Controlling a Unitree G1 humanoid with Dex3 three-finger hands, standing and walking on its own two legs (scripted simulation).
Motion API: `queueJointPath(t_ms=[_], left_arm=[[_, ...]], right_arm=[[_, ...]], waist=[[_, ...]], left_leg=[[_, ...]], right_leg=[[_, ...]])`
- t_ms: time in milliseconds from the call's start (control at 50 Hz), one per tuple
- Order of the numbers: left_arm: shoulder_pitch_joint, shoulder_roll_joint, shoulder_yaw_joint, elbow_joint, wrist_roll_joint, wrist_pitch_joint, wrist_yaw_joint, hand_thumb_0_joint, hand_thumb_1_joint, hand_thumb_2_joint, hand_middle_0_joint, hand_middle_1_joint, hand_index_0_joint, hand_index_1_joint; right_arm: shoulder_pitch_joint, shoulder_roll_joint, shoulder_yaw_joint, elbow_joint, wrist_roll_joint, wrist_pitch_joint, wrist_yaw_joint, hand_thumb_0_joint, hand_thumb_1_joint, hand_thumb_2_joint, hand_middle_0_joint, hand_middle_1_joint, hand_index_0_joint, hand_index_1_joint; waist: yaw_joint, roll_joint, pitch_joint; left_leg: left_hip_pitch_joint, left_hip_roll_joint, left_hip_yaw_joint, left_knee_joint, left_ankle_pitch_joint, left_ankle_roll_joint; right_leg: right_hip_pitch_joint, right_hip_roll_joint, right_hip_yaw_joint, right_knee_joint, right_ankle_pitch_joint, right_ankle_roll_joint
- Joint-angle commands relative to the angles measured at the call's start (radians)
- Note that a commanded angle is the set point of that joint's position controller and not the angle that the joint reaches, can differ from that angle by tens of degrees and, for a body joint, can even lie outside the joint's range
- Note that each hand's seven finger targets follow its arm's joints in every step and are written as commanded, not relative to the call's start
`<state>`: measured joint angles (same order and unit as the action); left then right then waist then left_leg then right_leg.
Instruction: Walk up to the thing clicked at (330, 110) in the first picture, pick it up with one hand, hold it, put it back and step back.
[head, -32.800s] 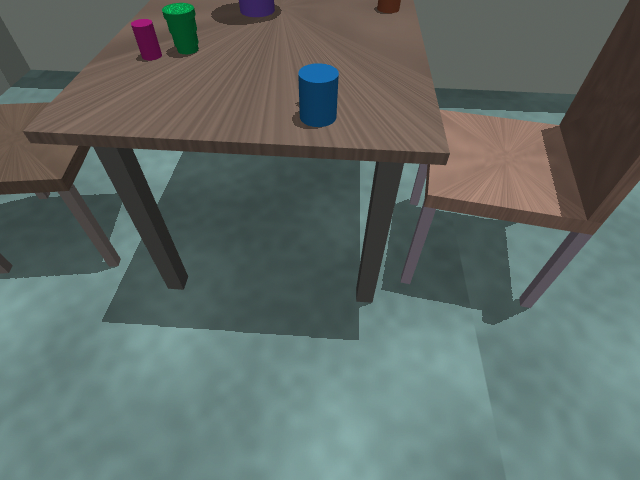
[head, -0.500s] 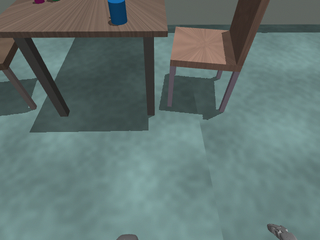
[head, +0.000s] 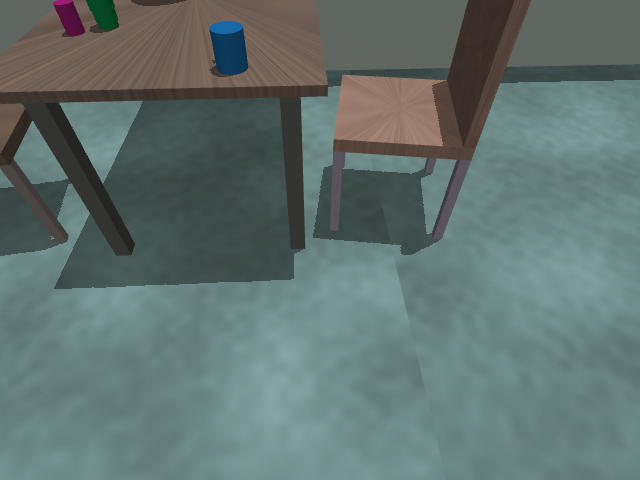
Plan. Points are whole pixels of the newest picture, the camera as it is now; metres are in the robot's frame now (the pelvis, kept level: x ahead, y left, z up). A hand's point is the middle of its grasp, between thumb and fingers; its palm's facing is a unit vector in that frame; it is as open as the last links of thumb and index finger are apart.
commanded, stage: step back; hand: left
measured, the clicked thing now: (225, 46) +1.11 +0.25 +0.04
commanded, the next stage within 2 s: stand in 0.32 s
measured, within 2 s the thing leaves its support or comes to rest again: neither
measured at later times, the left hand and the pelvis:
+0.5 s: hand out of the picture +0.09 +0.26 -0.15, palm faces -0.02 -0.94 -0.34, open 7.4 cm; pelvis +0.00 +0.01 +0.01, yaw +0 degrees
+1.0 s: hand out of the picture +0.03 +0.25 -0.14, palm faces -0.02 -0.94 -0.34, open 7.4 cm; pelvis -0.03 +0.00 +0.02, yaw +1 degrees
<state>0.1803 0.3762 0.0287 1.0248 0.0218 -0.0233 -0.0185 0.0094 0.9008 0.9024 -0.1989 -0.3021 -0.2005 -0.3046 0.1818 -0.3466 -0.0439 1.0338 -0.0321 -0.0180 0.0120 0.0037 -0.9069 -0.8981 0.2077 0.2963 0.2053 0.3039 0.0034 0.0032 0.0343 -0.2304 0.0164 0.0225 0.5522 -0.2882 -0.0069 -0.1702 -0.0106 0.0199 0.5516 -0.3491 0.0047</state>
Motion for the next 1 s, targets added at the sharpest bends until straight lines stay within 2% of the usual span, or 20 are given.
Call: queueJointPath(t_ms=[0, 20, 60, 100, 160, 220, 260, 280, 300, 320, 400, 480, 540, 560, 680, 720, 780, 840, 900, 980], left_arm=[[-0.077, 0.210, 0.048, -0.069, -0.009, -0.027, 0.024, 0.000, 0.900, 0.900, -0.200, -0.300, -0.200, -0.300], [-0.064, 0.213, 0.049, -0.062, -0.011, -0.028, 0.028, 0.000, 0.900, 0.900, -0.200, -0.300, -0.200, -0.300], [-0.055, 0.220, 0.053, -0.055, -0.013, -0.026, 0.033, 0.000, 0.900, 0.900, -0.200, -0.300, -0.200, -0.300], [-0.069, 0.218, 0.054, -0.060, -0.014, -0.021, 0.037, 0.000, 0.900, 0.900, -0.200, -0.300, -0.200, -0.300], [-0.065, 0.217, 0.053, -0.059, -0.012, -0.017, 0.041, 0.000, 0.900, 0.900, -0.200, -0.300, -0.200, -0.300], [-0.089, 0.233, 0.054, -0.064, -0.011, -0.015, 0.040, 0.000, 0.900, 0.900, -0.200, -0.300, -0.200, -0.300], [-0.117, 0.230, 0.048, -0.066, -0.008, -0.015, 0.038, 0.000, 0.900, 0.900, -0.200, -0.300, -0.200, -0.300], [-0.135, 0.228, 0.049, -0.068, -0.009, -0.013, 0.037, 0.000, 0.900, 0.900, -0.200, -0.300, -0.200, -0.300], [-0.137, 0.183, 0.025, -0.042, -0.024, -0.008, 0.034, 0.000, 0.900, 0.900, -0.200, -0.300, -0.200, -0.300], [-0.114, 0.177, 0.023, -0.039, -0.025, -0.005, 0.034, 0.000, 0.900, 0.900, -0.200, -0.300, -0.200, -0.300], [-0.126, 0.190, 0.024, -0.017, -0.020, -0.008, 0.039, 0.000, 0.900, 0.900, -0.200, -0.300, -0.200, -0.300], [-0.130, 0.183, 0.016, 0.003, -0.021, -0.009, 0.038, 0.000, 0.900, 0.900, -0.200, -0.300, -0.200, -0.300], [-0.133, 0.177, 0.011, 0.020, -0.019, -0.007, 0.035, 0.000, 0.900, 0.900, -0.200, -0.300, -0.200, -0.300], [-0.143, 0.182, 0.012, 0.024, -0.016, -0.008, 0.034, 0.000, 0.900, 0.900, -0.200, -0.300, -0.200, -0.300], [-0.148, 0.186, 0.010, 0.049, -0.014, -0.007, 0.027, 0.000, 0.900, 0.900, -0.200, -0.300, -0.200, -0.300], [-0.134, 0.180, 0.010, 0.057, -0.010, -0.007, 0.024, 0.000, 0.900, 0.900, -0.200, -0.300, -0.200, -0.300], [-0.129, 0.189, 0.014, 0.062, -0.009, -0.012, 0.022, 0.000, 0.900, 0.900, -0.200, -0.300, -0.200, -0.300], [-0.122, 0.184, 0.012, 0.063, -0.010, -0.013, 0.020, 0.000, 0.900, 0.900, -0.200, -0.300, -0.200, -0.300], [-0.116, 0.185, 0.012, 0.060, -0.010, -0.014, 0.019, 0.000, 0.900, 0.900, -0.200, -0.300, -0.200, -0.300], [-0.112, 0.194, 0.014, 0.060, -0.011, -0.016, 0.020, 0.000, 0.900, 0.900, -0.200, -0.300, -0.200, -0.300]], right_arm=[[-0.067, -0.212, -0.041, -0.069, 0.009, -0.038, -0.011, 0.000, -0.900, -0.900, 0.200, 0.300, 0.200, 0.300], [-0.068, -0.210, -0.038, -0.068, 0.011, -0.038, -0.011, 0.000, -0.900, -0.900, 0.200, 0.300, 0.200, 0.300], [-0.049, -0.208, -0.040, -0.063, 0.015, -0.035, -0.017, 0.000, -0.900, -0.900, 0.200, 0.300, 0.200, 0.300], [-0.045, -0.217, -0.047, -0.057, 0.016, -0.030, -0.023, 0.000, -0.900, -0.900, 0.200, 0.300, 0.200, 0.300], [-0.067, -0.222, -0.054, -0.061, 0.014, -0.024, -0.024, 0.000, -0.900, -0.900, 0.200, 0.300, 0.200, 0.300], [-0.085, -0.217, -0.055, -0.062, 0.010, -0.019, -0.024, 0.000, -0.900, -0.900, 0.200, 0.300, 0.200, 0.300], [-0.107, -0.217, -0.054, -0.061, 0.005, -0.018, -0.021, 0.000, -0.900, -0.900, 0.200, 0.300, 0.200, 0.300], [-0.107, -0.222, -0.054, -0.056, 0.004, -0.018, -0.021, 0.000, -0.900, -0.900, 0.200, 0.300, 0.200, 0.300], [-0.131, -0.215, -0.032, -0.057, 0.022, -0.022, -0.020, 0.000, -0.900, -0.900, 0.200, 0.300, 0.200, 0.300], [-0.136, -0.224, -0.033, -0.056, 0.024, -0.025, -0.020, 0.000, -0.900, -0.900, 0.200, 0.300, 0.200, 0.300], [-0.122, -0.226, -0.029, -0.028, 0.028, -0.023, -0.029, 0.000, -0.900, -0.900, 0.200, 0.300, 0.200, 0.300], [-0.146, -0.217, -0.019, -0.017, 0.032, -0.019, -0.027, 0.000, -0.900, -0.900, 0.200, 0.300, 0.200, 0.300], [-0.180, -0.211, -0.013, -0.009, 0.033, -0.016, -0.024, 0.000, -0.900, -0.900, 0.200, 0.300, 0.200, 0.300], [-0.176, -0.205, -0.011, -0.005, 0.032, -0.013, -0.023, 0.000, -0.900, -0.900, 0.200, 0.300, 0.200, 0.300], [-0.178, -0.203, -0.006, 0.024, 0.026, -0.012, -0.013, 0.000, -0.900, -0.900, 0.200, 0.300, 0.200, 0.300], [-0.184, -0.216, -0.010, 0.028, 0.024, -0.013, -0.012, 0.000, -0.900, -0.900, 0.200, 0.300, 0.200, 0.300], [-0.163, -0.204, -0.009, 0.037, 0.022, -0.017, -0.009, 0.000, -0.900, -0.900, 0.200, 0.300, 0.200, 0.300], [-0.165, -0.208, -0.011, 0.041, 0.020, -0.018, -0.006, 0.000, -0.900, -0.900, 0.200, 0.300, 0.200, 0.300], [-0.148, -0.207, -0.008, 0.045, 0.020, -0.018, -0.006, 0.000, -0.900, -0.900, 0.200, 0.300, 0.200, 0.300], [-0.128, -0.206, -0.006, 0.049, 0.020, -0.018, -0.008, 0.000, -0.900, -0.900, 0.200, 0.300, 0.200, 0.300]], waist=[[0.011, -0.043, -0.045], [0.018, -0.050, -0.063], [0.017, -0.053, -0.101], [0.013, -0.027, -0.108], [0.019, -0.013, -0.119], [0.013, 0.002, -0.085], [0.008, 0.015, -0.044], [0.001, 0.025, -0.035], [0.000, 0.054, -0.008], [0.006, 0.056, -0.035], [-0.009, 0.021, -0.128], [-0.012, 0.021, -0.147], [-0.004, 0.015, -0.130], [-0.013, -0.002, -0.121], [-0.008, -0.007, -0.026], [-0.002, 0.008, -0.011], [-0.006, -0.016, -0.023], [-0.001, 0.001, -0.014], [-0.005, 0.006, -0.008], [-0.007, -0.017, -0.042]], left_leg=[[0.039, 0.104, -0.112, -0.088, 0.292, 0.081], [0.051, 0.105, -0.101, -0.061, 0.383, 0.088], [0.067, 0.092, -0.067, -0.013, 0.506, 0.081], [0.059, 0.087, -0.060, -0.002, 0.503, 0.079], [0.051, 0.086, -0.062, 0.031, 0.446, 0.093], [0.017, 0.077, -0.066, 0.031, 0.325, 0.088], [-0.006, 0.081, -0.090, -0.002, 0.245, 0.088], [-0.006, 0.093, -0.110, -0.028, 0.225, 0.093], [0.023, 0.131, -0.163, -0.112, 0.394, 0.085], [0.056, 0.145, -0.162, -0.113, 0.461, 0.085], [0.174, 0.128, -0.109, -0.088, 0.622, 0.056], [0.201, 0.122, -0.096, -0.143, 0.543, 0.047], [0.202, 0.118, -0.093, -0.173, 0.437, 0.039], [0.185, 0.118, -0.092, -0.188, 0.402, 0.040], [0.121, 0.106, -0.109, -0.283, 0.127, 0.024], [0.103, 0.111, -0.119, -0.295, 0.071, 0.026], [0.119, 0.110, -0.121, -0.300, 0.088, 0.022], [0.108, 0.106, -0.124, -0.303, 0.042, 0.020], [0.091, 0.111, -0.130, -0.312, 0.020, 0.021], [0.102, 0.110, -0.125, -0.297, 0.090, 0.023]], right_leg=[[-0.001, -0.088, 0.071, -0.090, 0.302, -0.058], [0.030, -0.085, 0.062, -0.080, 0.372, -0.050], [0.075, -0.092, 0.059, -0.044, 0.492, -0.055], [0.083, -0.095, 0.055, -0.016, 0.494, -0.065], [0.069, -0.093, 0.054, 0.004, 0.443, -0.074], [0.026, -0.113, 0.100, -0.007, 0.313, -0.098], [-0.013, -0.114, 0.114, -0.026, 0.222, -0.097], [-0.026, -0.098, 0.095, -0.015, 0.194, -0.093], [-0.036, -0.081, 0.086, -0.047, 0.342, -0.044], [-0.002, -0.077, 0.072, -0.066, 0.381, -0.028], [0.076, -0.092, 0.064, -0.090, 0.541, -0.028], [0.103, -0.094, 0.063, -0.157, 0.496, -0.019], [0.097, -0.104, 0.067, -0.209, 0.437, -0.019], [0.104, -0.104, 0.066, -0.220, 0.418, -0.017], [0.041, -0.103, 0.077, -0.293, 0.175, -0.017], [0.033, -0.103, 0.075, -0.303, 0.148, -0.018], [0.023, -0.106, 0.078, -0.307, 0.138, -0.020], [-0.003, -0.105, 0.084, -0.322, 0.079, -0.020], [-0.002, -0.103, 0.082, -0.318, 0.085, -0.020], [0.022, -0.111, 0.086, -0.308, 0.128, -0.023]])
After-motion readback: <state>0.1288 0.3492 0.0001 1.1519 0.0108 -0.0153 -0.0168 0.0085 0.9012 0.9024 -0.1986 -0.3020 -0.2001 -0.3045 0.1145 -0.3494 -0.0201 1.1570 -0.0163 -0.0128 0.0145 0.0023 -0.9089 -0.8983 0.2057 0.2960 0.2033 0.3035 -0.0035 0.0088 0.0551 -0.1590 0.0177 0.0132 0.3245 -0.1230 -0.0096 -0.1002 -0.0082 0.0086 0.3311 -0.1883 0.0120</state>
